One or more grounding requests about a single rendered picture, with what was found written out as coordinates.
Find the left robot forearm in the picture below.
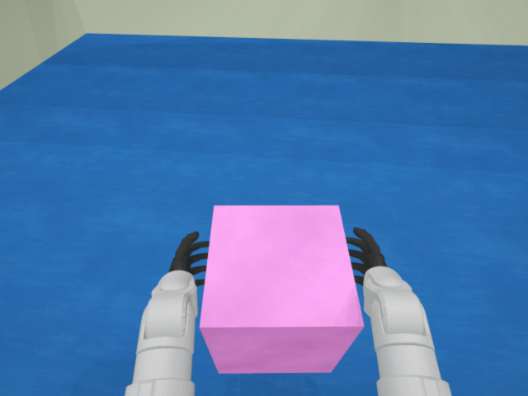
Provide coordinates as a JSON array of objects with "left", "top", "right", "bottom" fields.
[{"left": 125, "top": 271, "right": 198, "bottom": 396}]

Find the carton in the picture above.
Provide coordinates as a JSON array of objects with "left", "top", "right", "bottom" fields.
[{"left": 200, "top": 205, "right": 365, "bottom": 374}]

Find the robot right hand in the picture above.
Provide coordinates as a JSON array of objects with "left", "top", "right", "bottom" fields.
[{"left": 346, "top": 227, "right": 387, "bottom": 286}]

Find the robot left hand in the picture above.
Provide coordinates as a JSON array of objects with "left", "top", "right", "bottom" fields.
[{"left": 169, "top": 231, "right": 210, "bottom": 286}]

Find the right robot forearm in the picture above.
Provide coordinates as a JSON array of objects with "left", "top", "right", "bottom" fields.
[{"left": 363, "top": 266, "right": 452, "bottom": 396}]

